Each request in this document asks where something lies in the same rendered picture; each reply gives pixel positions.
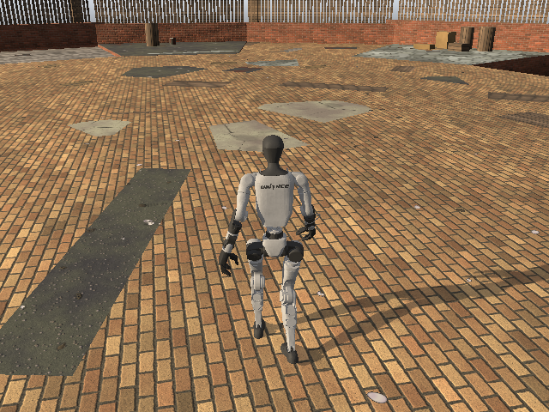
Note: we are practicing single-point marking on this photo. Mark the right robot hand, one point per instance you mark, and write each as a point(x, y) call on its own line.
point(306, 237)

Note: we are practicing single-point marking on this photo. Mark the left robot forearm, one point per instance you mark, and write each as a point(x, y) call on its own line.
point(232, 234)

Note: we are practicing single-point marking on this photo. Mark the right robot foot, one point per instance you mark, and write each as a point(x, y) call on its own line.
point(292, 357)

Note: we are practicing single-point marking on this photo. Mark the right robot upper arm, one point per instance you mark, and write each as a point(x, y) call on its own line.
point(304, 192)

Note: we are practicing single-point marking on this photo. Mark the left robot hand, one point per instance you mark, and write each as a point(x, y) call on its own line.
point(223, 259)

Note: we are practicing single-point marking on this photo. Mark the right robot forearm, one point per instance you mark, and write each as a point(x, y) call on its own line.
point(310, 220)

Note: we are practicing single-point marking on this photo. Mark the robot right shin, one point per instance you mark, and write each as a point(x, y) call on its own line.
point(289, 318)

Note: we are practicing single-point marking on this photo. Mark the left robot upper arm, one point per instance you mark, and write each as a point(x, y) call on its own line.
point(246, 182)

